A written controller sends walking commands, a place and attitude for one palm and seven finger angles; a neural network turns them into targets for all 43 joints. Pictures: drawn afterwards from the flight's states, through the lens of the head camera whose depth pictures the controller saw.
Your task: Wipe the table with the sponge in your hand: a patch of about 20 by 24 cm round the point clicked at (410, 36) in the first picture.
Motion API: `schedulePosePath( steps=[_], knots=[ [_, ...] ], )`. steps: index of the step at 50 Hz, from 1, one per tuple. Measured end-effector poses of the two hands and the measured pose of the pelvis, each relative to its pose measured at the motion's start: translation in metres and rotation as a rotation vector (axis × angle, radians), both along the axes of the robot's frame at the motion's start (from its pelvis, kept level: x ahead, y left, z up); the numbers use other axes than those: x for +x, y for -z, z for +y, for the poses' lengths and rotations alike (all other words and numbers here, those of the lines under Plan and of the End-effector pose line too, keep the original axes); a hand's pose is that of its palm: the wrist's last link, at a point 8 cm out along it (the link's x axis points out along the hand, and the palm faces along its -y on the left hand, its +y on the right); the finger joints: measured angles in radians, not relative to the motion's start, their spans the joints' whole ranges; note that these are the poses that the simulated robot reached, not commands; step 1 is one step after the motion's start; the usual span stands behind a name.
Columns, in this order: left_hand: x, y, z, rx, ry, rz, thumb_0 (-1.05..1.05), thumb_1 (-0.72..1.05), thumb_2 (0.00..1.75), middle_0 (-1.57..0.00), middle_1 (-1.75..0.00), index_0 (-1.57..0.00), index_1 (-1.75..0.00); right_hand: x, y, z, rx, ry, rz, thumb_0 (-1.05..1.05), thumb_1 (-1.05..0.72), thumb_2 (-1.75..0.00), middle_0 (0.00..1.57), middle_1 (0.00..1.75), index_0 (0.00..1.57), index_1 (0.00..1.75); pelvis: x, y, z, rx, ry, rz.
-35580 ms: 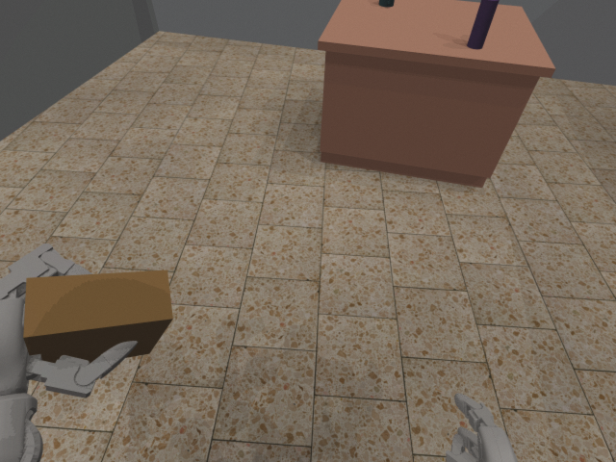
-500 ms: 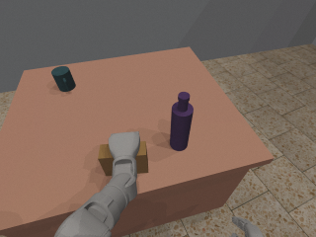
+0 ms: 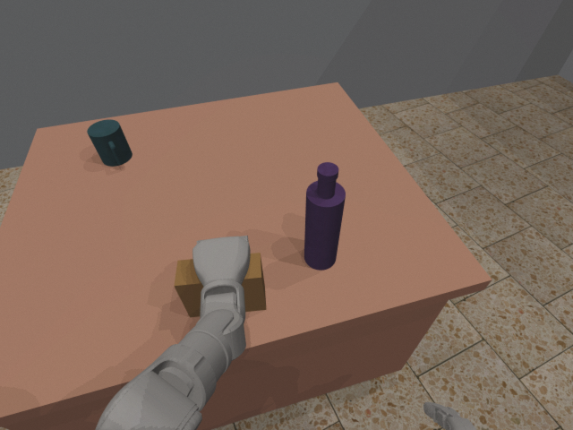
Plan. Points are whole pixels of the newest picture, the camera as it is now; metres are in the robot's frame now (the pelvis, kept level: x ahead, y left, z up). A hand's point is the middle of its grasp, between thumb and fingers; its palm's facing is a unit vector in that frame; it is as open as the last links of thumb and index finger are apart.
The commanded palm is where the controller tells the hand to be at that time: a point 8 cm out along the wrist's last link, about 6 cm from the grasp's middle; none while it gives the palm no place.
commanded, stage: slide back across to the middle lane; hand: left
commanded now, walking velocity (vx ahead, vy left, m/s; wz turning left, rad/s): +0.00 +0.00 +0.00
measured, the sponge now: (225, 291) +0.35 +0.14 -0.06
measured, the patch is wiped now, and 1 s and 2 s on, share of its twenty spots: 1.00 1.00 1.00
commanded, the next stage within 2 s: wipe forward along the middle lane in 0.78 s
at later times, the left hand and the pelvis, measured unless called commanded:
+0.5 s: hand (210, 280) +0.35 +0.16 -0.01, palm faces -0.07 -0.04 -1.00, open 9.0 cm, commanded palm +0.30 +0.16 +0.03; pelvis +0.01 +0.00 +0.01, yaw -1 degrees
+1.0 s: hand (177, 291) +0.33 +0.21 -0.02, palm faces -0.10 -0.04 -0.99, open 9.0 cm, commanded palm +0.30 +0.20 +0.02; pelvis +0.02 +0.00 +0.01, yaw +0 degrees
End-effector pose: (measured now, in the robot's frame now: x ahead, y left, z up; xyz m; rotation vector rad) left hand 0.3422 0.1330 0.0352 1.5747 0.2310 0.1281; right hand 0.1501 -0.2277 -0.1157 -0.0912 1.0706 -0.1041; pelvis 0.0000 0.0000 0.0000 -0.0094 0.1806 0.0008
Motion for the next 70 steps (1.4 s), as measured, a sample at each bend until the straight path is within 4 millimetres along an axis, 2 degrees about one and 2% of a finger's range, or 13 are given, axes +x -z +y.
schedulePosePath(
  steps=[17, 35, 47, 53, 58, 70],
  knots=[
    [-0.005, -0.003, 0.007, -0.032, -0.011, -0.013, 0.02, -0.43, 1.12, -0.80, -1.46, -0.82, -1.51, 0.015, -0.009, 0.004, 0.007, 0.007, -0.041, 0.01, -0.91, -0.90, 0.19, 0.30, 0.20, 0.30, 0.005, -0.004, 0.001, 0.002, 0.009, -0.023],
    [-0.017, -0.004, 0.047, -0.053, -0.066, 0.016, 0.01, -0.43, 1.11, -0.81, -1.45, -0.83, -1.50, 0.046, -0.023, -0.003, -0.029, -0.015, -0.115, 0.01, -0.91, -0.90, 0.19, 0.30, 0.20, 0.30, 0.018, -0.008, 0.000, 0.004, 0.004, -0.049],
    [-0.031, -0.004, 0.072, -0.035, -0.102, 0.022, 0.01, -0.43, 1.11, -0.81, -1.45, -0.83, -1.50, 0.050, -0.025, -0.002, -0.032, -0.021, -0.140, 0.01, -0.91, -0.90, 0.19, 0.30, 0.20, 0.30, 0.019, -0.007, 0.001, 0.003, 0.000, -0.058],
    [-0.028, -0.001, 0.075, -0.033, -0.085, 0.043, 0.00, -0.44, 1.12, -0.82, -1.44, -0.83, -1.49, 0.042, -0.019, -0.001, -0.045, -0.026, -0.125, 0.01, -0.91, -0.90, 0.19, 0.30, 0.20, 0.30, 0.014, -0.005, 0.002, 0.002, -0.010, -0.049],
    [-0.019, -0.002, 0.077, -0.012, -0.066, 0.037, -0.01, -0.45, 1.13, -0.83, -1.43, -0.85, -1.47, 0.027, -0.010, -0.002, -0.053, -0.021, -0.091, 0.01, -0.91, -0.90, 0.20, 0.30, 0.20, 0.30, 0.007, -0.002, 0.001, 0.001, -0.016, -0.032],
    [0.010, -0.002, 0.084, 0.015, -0.071, 0.041, 0.00, -0.47, 1.13, -0.84, -1.42, -0.86, -1.46, -0.035, 0.013, -0.015, -0.076, 0.034, 0.049, 0.01, -0.91, -0.90, 0.20, 0.30, 0.20, 0.30, -0.007, 0.005, -0.001, -0.002, -0.010, 0.026]
  ],
)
